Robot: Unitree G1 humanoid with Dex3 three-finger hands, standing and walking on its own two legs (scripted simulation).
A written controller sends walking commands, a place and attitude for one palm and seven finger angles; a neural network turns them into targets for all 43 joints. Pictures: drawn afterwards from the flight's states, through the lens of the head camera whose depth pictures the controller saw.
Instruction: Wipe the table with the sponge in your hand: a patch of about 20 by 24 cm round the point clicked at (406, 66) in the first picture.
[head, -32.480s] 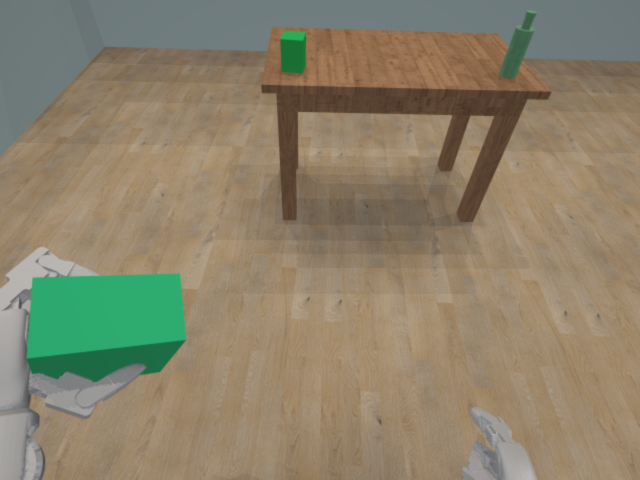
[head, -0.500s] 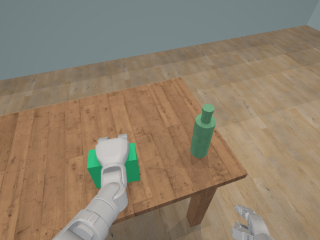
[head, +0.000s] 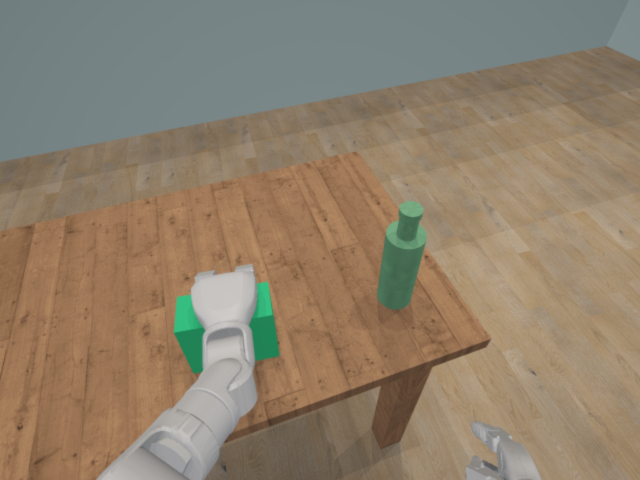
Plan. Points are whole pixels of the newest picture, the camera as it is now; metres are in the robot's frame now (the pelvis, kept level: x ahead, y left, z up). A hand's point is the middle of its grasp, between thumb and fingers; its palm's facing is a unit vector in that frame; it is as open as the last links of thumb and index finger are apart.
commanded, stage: slide back across to the middle lane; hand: left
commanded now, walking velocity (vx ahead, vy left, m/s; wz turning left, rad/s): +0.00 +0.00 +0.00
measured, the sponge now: (232, 334) +0.33 +0.18 -0.06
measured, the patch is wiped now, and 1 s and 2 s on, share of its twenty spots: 1.00 1.00 1.00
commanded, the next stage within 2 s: wipe forward along the middle lane in 0.68 s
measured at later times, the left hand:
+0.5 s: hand (210, 328) +0.31 +0.20 -0.01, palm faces -0.06 -0.07 -1.00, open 10.4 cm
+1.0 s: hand (169, 343) +0.29 +0.25 -0.01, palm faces -0.08 -0.06 -0.99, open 10.4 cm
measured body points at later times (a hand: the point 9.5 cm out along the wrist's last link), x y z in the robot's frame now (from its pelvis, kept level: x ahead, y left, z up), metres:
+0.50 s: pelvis +0.01 +0.00 +0.01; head +0.02 -0.02 +0.46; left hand +0.31 +0.20 +0.04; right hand +0.22 -0.23 -0.09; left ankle +0.00 +0.16 -0.72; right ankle +0.02 -0.14 -0.72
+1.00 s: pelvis +0.01 +0.01 +0.01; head +0.01 -0.01 +0.45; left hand +0.29 +0.25 +0.04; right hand +0.21 -0.22 -0.09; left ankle +0.00 +0.16 -0.72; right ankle +0.02 -0.14 -0.72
